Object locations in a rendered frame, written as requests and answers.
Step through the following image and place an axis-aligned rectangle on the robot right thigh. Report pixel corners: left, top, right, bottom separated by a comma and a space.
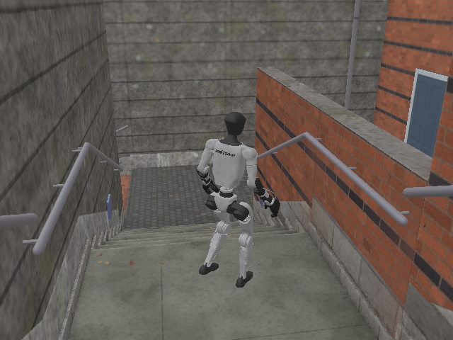
231, 202, 253, 248

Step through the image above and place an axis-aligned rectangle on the robot right forearm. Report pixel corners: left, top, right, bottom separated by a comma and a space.
253, 178, 275, 206

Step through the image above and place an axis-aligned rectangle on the robot left forearm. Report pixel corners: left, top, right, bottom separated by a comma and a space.
197, 170, 211, 186

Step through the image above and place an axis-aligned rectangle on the robot left upper arm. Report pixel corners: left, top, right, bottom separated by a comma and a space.
197, 139, 218, 174

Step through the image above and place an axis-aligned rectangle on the robot right upper arm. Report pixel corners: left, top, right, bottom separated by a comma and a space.
242, 146, 258, 188

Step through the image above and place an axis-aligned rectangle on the robot left hand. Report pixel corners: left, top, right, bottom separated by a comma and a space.
202, 179, 219, 195

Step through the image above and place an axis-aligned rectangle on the left robot foot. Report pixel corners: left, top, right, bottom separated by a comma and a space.
199, 263, 219, 275

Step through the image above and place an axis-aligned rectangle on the robot right hand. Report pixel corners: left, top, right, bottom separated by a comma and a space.
264, 199, 280, 217

